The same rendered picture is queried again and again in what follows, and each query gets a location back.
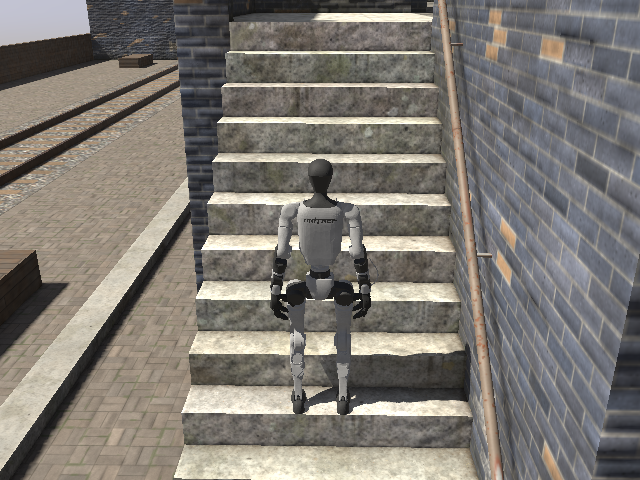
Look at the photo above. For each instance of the left robot forearm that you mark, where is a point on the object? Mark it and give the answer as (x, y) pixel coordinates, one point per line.
(278, 273)

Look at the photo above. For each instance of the left robot upper arm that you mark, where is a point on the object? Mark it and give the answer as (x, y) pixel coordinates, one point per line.
(288, 212)

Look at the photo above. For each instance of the robot left hand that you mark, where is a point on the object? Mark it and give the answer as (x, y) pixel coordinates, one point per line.
(276, 305)

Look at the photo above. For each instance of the robot right hand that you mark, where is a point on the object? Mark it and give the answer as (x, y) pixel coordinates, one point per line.
(365, 304)

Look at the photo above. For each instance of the humanoid robot torso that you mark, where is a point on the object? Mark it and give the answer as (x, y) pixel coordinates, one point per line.
(320, 237)

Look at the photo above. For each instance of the robot right foot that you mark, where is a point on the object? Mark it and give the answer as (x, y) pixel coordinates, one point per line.
(343, 406)

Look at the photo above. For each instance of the right robot upper arm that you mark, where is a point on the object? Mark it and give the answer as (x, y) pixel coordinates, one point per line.
(352, 213)

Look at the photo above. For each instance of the right robot forearm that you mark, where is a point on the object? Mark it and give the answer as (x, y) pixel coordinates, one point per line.
(362, 273)

